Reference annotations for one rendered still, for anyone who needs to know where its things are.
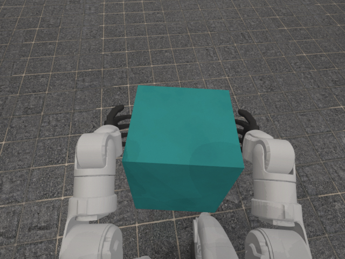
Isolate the robot right shin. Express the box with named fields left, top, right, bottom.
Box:
left=195, top=212, right=210, bottom=259

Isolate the right robot thigh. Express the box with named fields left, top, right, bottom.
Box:
left=192, top=216, right=239, bottom=259

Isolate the robot left forearm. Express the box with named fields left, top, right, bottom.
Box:
left=59, top=125, right=123, bottom=259

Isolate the robot left upper arm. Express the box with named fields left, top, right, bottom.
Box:
left=60, top=223, right=123, bottom=259

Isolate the carton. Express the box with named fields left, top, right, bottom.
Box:
left=122, top=85, right=244, bottom=213

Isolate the robot left hand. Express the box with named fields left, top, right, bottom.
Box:
left=104, top=105, right=132, bottom=146

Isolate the robot right hand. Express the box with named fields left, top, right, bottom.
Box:
left=235, top=109, right=259, bottom=152

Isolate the robot right upper arm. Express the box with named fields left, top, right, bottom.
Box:
left=245, top=228, right=311, bottom=259

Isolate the robot right forearm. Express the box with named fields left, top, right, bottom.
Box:
left=242, top=130, right=312, bottom=259

